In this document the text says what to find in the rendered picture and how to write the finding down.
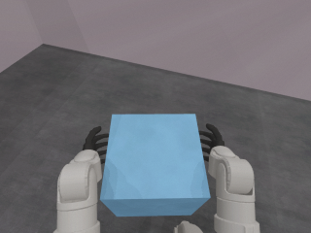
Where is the robot right hand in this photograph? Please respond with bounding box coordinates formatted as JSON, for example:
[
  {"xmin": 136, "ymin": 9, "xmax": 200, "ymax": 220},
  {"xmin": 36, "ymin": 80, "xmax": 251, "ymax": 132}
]
[{"xmin": 198, "ymin": 123, "xmax": 225, "ymax": 162}]

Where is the robot right forearm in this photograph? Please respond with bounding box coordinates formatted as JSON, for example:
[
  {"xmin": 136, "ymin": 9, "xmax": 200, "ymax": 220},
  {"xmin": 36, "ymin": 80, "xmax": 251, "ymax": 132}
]
[{"xmin": 208, "ymin": 146, "xmax": 260, "ymax": 233}]

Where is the robot left hand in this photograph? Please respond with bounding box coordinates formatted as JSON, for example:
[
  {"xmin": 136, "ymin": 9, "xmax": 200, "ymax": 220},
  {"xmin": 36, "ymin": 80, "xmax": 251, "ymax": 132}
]
[{"xmin": 83, "ymin": 126, "xmax": 110, "ymax": 164}]

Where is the right robot thigh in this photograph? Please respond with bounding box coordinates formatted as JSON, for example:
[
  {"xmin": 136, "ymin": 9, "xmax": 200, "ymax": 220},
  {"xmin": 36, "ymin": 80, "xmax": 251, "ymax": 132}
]
[{"xmin": 173, "ymin": 222, "xmax": 203, "ymax": 233}]

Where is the robot left forearm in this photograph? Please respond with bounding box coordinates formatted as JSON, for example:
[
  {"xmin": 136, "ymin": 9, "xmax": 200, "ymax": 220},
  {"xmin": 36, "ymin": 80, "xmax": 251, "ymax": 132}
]
[{"xmin": 52, "ymin": 150, "xmax": 102, "ymax": 233}]

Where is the carton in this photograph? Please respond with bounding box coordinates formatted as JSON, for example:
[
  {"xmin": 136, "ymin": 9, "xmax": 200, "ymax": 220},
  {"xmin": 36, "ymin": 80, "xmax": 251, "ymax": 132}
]
[{"xmin": 100, "ymin": 114, "xmax": 211, "ymax": 217}]

